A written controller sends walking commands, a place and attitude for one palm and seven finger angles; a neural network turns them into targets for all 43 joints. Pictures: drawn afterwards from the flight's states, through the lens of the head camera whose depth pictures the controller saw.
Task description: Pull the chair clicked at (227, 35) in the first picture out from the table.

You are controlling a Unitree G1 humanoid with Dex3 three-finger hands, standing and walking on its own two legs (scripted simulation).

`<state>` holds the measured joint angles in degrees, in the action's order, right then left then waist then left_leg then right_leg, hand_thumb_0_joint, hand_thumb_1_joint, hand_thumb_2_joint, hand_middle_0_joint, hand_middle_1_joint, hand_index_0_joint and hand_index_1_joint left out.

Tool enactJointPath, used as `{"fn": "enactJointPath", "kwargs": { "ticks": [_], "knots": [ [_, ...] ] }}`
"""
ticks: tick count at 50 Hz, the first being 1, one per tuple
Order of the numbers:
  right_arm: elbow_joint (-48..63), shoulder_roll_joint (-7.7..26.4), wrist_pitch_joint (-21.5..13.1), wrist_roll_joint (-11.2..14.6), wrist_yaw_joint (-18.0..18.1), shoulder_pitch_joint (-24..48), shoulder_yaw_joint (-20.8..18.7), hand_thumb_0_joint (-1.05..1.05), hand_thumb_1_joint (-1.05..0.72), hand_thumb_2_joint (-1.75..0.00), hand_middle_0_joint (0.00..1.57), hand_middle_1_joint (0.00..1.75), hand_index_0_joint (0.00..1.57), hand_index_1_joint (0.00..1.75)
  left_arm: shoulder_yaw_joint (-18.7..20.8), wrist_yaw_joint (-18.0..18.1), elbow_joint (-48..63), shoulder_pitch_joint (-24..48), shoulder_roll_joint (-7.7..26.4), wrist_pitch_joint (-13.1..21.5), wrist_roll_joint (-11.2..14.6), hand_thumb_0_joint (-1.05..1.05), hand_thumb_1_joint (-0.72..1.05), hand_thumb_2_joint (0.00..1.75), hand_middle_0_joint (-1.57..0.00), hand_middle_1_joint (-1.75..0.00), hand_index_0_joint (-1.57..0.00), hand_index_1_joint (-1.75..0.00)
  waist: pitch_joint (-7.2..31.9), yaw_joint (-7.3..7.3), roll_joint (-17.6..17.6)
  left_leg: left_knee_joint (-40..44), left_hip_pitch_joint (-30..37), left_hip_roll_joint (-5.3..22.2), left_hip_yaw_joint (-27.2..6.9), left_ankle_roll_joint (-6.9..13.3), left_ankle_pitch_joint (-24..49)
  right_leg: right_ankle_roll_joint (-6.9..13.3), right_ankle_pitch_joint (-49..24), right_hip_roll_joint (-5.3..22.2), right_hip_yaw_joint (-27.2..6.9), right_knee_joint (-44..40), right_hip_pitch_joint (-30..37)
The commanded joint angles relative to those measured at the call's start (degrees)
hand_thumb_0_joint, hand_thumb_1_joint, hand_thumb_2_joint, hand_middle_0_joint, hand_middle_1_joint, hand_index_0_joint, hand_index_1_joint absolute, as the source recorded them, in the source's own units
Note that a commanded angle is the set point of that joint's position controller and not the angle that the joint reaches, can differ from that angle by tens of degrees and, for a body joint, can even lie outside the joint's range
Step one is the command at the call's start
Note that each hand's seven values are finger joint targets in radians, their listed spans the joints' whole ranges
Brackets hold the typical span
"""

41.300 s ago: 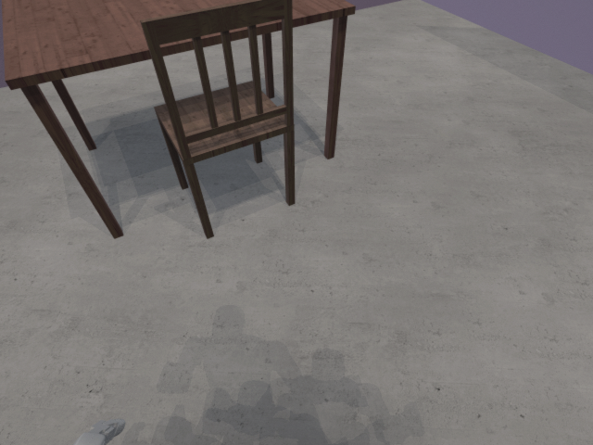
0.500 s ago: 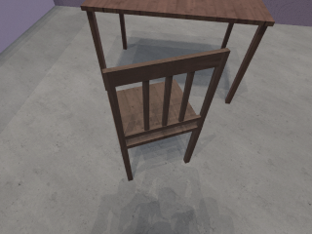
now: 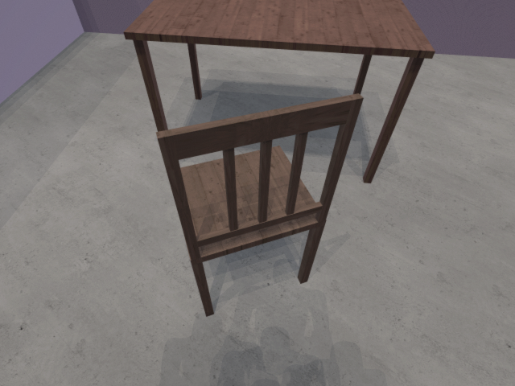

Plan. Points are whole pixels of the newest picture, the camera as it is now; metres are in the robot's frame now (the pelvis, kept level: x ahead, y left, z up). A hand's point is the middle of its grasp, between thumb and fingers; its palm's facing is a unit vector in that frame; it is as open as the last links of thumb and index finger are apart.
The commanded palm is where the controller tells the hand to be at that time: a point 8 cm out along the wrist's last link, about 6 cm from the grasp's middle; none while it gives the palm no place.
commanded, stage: let the arm hang, fingers relaxed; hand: left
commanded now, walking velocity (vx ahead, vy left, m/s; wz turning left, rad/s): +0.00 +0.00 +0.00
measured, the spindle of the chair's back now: (263, 184) +0.59 +0.02 -0.10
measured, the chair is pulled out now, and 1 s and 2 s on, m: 0.54 0.54 0.54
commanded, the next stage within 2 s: look to check the result in 0.10 s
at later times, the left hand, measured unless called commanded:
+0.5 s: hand out of the picture -0.01 +0.15 -0.17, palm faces +0.05 -0.98 -0.17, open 7.3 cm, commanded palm none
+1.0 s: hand out of the picture -0.01 +0.15 -0.17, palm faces +0.05 -0.99 -0.16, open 7.3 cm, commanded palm none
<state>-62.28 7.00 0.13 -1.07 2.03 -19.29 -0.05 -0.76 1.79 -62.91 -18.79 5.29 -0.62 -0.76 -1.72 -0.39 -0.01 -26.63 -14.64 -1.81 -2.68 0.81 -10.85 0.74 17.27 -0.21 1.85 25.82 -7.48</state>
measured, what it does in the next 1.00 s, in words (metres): stands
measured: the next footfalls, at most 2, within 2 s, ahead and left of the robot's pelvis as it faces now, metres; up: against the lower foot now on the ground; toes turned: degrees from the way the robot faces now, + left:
none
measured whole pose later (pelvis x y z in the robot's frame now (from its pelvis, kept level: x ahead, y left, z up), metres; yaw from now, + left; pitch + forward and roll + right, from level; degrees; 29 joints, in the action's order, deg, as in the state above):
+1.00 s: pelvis +0.02 -0.01 +0.00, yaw +0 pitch -1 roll +0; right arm -63.5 7.2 -0.1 -0.7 2.5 -17.6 0.0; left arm -0.1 1.9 -62.5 -18.8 6.3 -0.4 -0.4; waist -3.3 0.0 0.3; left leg -25.3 -12.3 -1.7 -3.2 0.2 -11.7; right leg 1.3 18.0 -0.3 2.3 24.1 -4.8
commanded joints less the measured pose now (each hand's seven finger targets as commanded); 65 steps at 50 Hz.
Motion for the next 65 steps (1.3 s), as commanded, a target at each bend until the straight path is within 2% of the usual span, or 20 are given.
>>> {"fn": "enactJointPath", "kwargs": {
  "ticks": [1, 4, 5, 9, 14, 15, 21, 26, 31, 34, 35, 42, 44, 45, 49, 55, 59, 62, 64, 65],
  "knots": [
    [1.0, 4.6, -1.0, 0.1, 0.5, -4.5, -0.8, 0.00, -0.90, -0.90, 0.20, 0.30, 0.20, 0.30, 1.7, 0.6, 0.6, -5.8, 6.1, 0.6, 0.4, 0.00, 0.90, 0.90, -0.20, -0.30, -0.20, -0.30, -4.2, 0.52, 2.1, 4.7, 1.2, 5.0, -5.8, 2.3, 5.3, 2.6, -4.8, 5.1, -4.8, -5.7, -4.3],
    [0.9, 4.6, -1.1, 0.2, 0.6, -4.9, -1.0, 0.00, -0.90, -0.90, 0.20, 0.30, 0.20, 0.30, 1.8, 0.6, 0.6, -5.6, 6.0, 0.6, 0.5, 0.00, 0.90, 0.90, -0.20, -0.30, -0.20, -0.30, -3.1, 0.44, 2.0, 4.7, 2.1, 5.1, -5.9, 2.4, 6.4, 2.5, -5.9, 5.2, -4.4, -5.5, -3.5],
    [1.0, 4.4, -1.0, 0.2, 0.7, -4.8, -0.9, 0.00, -0.90, -0.90, 0.20, 0.30, 0.20, 0.30, 1.7, 0.6, 0.6, -5.7, 5.9, 0.6, 0.5, 0.00, 0.90, 0.90, -0.20, -0.30, -0.20, -0.30, -3.3, 0.58, 0.6, 4.4, 2.3, 5.1, -6.0, 2.6, 6.8, 2.4, -6.3, 5.0, -4.1, -5.8, -3.4],
    [0.7, 4.8, -1.2, 0.3, 0.7, -5.2, -1.1, 0.00, -0.90, -0.90, 0.20, 0.30, 0.20, 0.30, 1.8, 0.7, 0.8, -5.4, 5.9, 0.8, 0.5, 0.00, 0.90, 0.90, -0.20, -0.30, -0.20, -0.30, -1.3, 0.25, -1.4, 3.7, 4.2, 5.2, -5.4, 2.5, 10.1, 2.3, -9.0, 5.6, -4.4, -5.6, -2.6],
    [0.3, 4.9, -1.1, 0.3, 0.7, -4.9, -0.9, 0.00, -0.90, -0.90, 0.20, 0.30, 0.20, 0.30, 1.8, 0.7, 0.9, -5.3, 6.2, 0.7, 0.5, 0.00, 0.90, 0.90, -0.20, -0.30, -0.20, -0.30, -2.5, 0.26, 0.0, 3.9, 4.3, 5.2, -5.5, 2.5, 10.8, 2.2, -9.1, 5.5, -4.4, -5.7, -2.8],
    [0.4, 4.5, -1.0, 0.4, 0.7, -4.6, -0.8, 0.00, -0.90, -0.90, 0.20, 0.30, 0.20, 0.30, 1.8, 0.7, 0.8, -5.6, 6.2, 0.7, 0.4, 0.00, 0.90, 0.90, -0.20, -0.30, -0.20, -0.30, -3.7, 0.51, -0.7, 3.9, 3.6, 5.2, -5.4, 2.7, 10.0, 2.2, -8.8, 5.4, -4.2, -6.2, -3.0],
    [0.3, 5.1, -0.9, 0.3, 0.7, -3.9, -0.9, 0.00, -0.90, -0.90, 0.20, 0.30, 0.20, 0.30, 1.7, 0.6, 0.9, -5.5, 6.3, 0.6, 0.4, 0.00, 0.90, 0.90, -0.20, -0.30, -0.20, -0.30, -4.3, 0.30, -0.3, 4.3, 3.8, 5.0, -5.4, 2.4, 8.7, 2.2, -7.7, 5.6, -4.4, -6.4, -3.5],
    [0.4, 5.3, -0.9, 0.3, 0.6, -3.4, -0.9, 0.00, -0.90, -0.90, 0.20, 0.30, 0.20, 0.30, 1.7, 0.6, 1.0, -5.2, 6.5, 0.5, 0.4, 0.00, 0.90, 0.90, -0.20, -0.30, -0.20, -0.30, -4.1, 0.34, -0.1, 4.7, 4.0, 5.0, -5.6, 2.4, 7.6, 2.2, -6.6, 5.5, -4.5, -6.5, -3.5],
    [0.4, 5.2, -1.1, 0.4, 0.7, -3.4, -0.9, 0.00, -0.90, -0.90, 0.20, 0.30, 0.20, 0.30, 1.7, 0.6, 0.9, -5.6, 6.4, 0.8, 0.4, 0.00, 0.90, 0.90, -0.20, -0.30, -0.20, -0.30, -2.5, 0.29, -1.1, 3.9, 5.3, 5.1, -5.2, 2.5, 10.1, 2.2, -9.2, 5.8, -4.5, -6.5, -2.6],
    [0.2, 5.3, -1.0, 0.4, 0.7, -3.0, -0.8, 0.00, -0.90, -0.90, 0.20, 0.30, 0.20, 0.30, 1.7, 0.6, 0.9, -5.6, 6.4, 0.8, 0.5, 0.00, 0.90, 0.90, -0.20, -0.30, -0.20, -0.30, -3.0, 0.36, -0.6, 3.7, 5.4, 5.0, -5.0, 2.3, 10.2, 2.2, -9.7, 5.9, -4.7, -6.6, -2.9],
    [0.2, 4.8, -0.9, 0.4, 0.7, -3.1, -0.8, 0.00, -0.90, -0.90, 0.20, 0.30, 0.20, 0.30, 1.6, 0.7, 1.0, -5.4, 6.2, 0.7, 0.4, 0.00, 0.90, 0.90, -0.20, -0.30, -0.20, -0.30, -4.6, 0.39, -0.7, 3.7, 4.4, 4.9, -4.9, 2.4, 9.5, 2.3, -9.2, 5.7, -4.4, -7.0, -3.2],
    [0.0, 5.2, -1.0, 0.4, 0.8, -3.2, -0.8, 0.00, -0.90, -0.90, 0.20, 0.30, 0.20, 0.30, 1.7, 0.6, 1.1, -5.5, 6.5, 0.6, 0.5, 0.00, 0.90, 0.90, -0.20, -0.30, -0.20, -0.30, -3.6, 0.34, 0.3, 3.9, 4.9, 5.0, -5.2, 2.3, 9.6, 2.3, -8.9, 5.7, -4.6, -6.6, -2.7],
    [0.1, 5.3, -1.0, 0.4, 0.8, -3.2, -0.9, 0.00, -0.90, -0.90, 0.20, 0.30, 0.20, 0.30, 1.7, 0.6, 1.0, -5.6, 6.5, 0.7, 0.6, 0.00, 0.90, 0.90, -0.20, -0.30, -0.20, -0.30, -2.9, 0.38, -0.4, 3.8, 5.3, 5.0, -5.3, 2.3, 9.6, 2.3, -8.7, 5.7, -4.6, -6.6, -2.5],
    [0.0, 4.9, -0.9, 0.5, 0.8, -3.1, -0.8, 0.00, -0.90, -0.90, 0.20, 0.30, 0.20, 0.30, 1.7, 0.6, 1.1, -5.4, 6.3, 0.7, 0.5, 0.00, 0.90, 0.90, -0.20, -0.30, -0.20, -0.30, -4.2, 0.50, -1.6, 3.7, 4.5, 5.0, -5.1, 2.4, 9.1, 2.3, -8.5, 5.5, -4.2, -7.0, -2.7],
    [-0.1, 5.2, -1.1, 0.4, 0.9, -3.4, -0.8, 0.00, -0.90, -0.90, 0.20, 0.30, 0.20, 0.30, 1.7, 0.7, 1.2, -5.6, 6.2, 0.8, 0.6, 0.00, 0.90, 0.90, -0.20, -0.30, -0.20, -0.30, -2.0, 0.33, -1.0, 3.4, 6.0, 5.2, -5.1, 2.4, 12.0, 2.3, -11.2, 5.8, -4.6, -6.4, -1.8],
    [-0.4, 4.8, -0.9, 0.5, 0.9, -3.3, -0.7, 0.00, -0.90, -0.90, 0.20, 0.30, 0.20, 0.30, 1.7, 0.6, 1.1, -5.6, 6.3, 0.6, 0.5, 0.00, 0.90, 0.90, -0.20, -0.30, -0.20, -0.30, -4.8, 0.52, -0.9, 4.0, 4.6, 5.1, -5.0, 2.4, 9.2, 2.3, -8.6, 5.5, -4.3, -7.3, -2.9],
    [-0.3, 5.1, -1.0, 0.4, 0.9, -3.4, -0.9, 0.00, -0.90, -0.90, 0.20, 0.30, 0.20, 0.30, 1.8, 0.6, 1.2, -5.6, 6.2, 0.7, 0.5, 0.00, 0.90, 0.90, -0.20, -0.30, -0.20, -0.30, -3.2, 0.34, -0.3, 3.9, 5.6, 5.1, -5.0, 2.3, 9.6, 2.4, -9.0, 5.6, -4.9, -6.9, -2.5],
    [-0.3, 5.1, -1.0, 0.4, 0.9, -3.0, -0.8, 0.00, -0.90, -0.90, 0.20, 0.30, 0.20, 0.30, 1.7, 0.7, 1.2, -5.7, 6.2, 0.6, 0.5, 0.00, 0.90, 0.90, -0.20, -0.30, -0.20, -0.30, -3.4, 0.46, 0.3, 3.9, 5.7, 5.2, -5.1, 2.4, 10.1, 2.3, -9.3, 5.6, -4.7, -6.8, -2.7],
    [-0.4, 5.0, -1.1, 0.5, 0.9, -3.2, -0.8, 0.00, -0.90, -0.90, 0.20, 0.30, 0.20, 0.30, 1.8, 0.7, 1.2, -5.8, 6.4, 0.7, 0.6, 0.00, 0.90, 0.90, -0.20, -0.30, -0.20, -0.30, -2.4, 0.47, -0.4, 3.6, 6.1, 5.2, -5.1, 2.4, 11.0, 2.2, -10.3, 5.7, -4.6, -6.7, -2.1],
    [-0.3, 4.9, -1.0, 0.6, 0.9, -3.0, -0.7, 0.00, -0.90, -0.90, 0.20, 0.30, 0.20, 0.30, 1.7, 0.7, 1.2, -5.8, 6.3, 0.7, 0.5, 0.00, 0.90, 0.90, -0.20, -0.30, -0.20, -0.30, -3.4, 0.63, -1.2, 3.5, 5.6, 5.2, -4.9, 2.4, 10.7, 2.2, -10.6, 5.5, -4.5, -7.0, -2.3]
  ]
}}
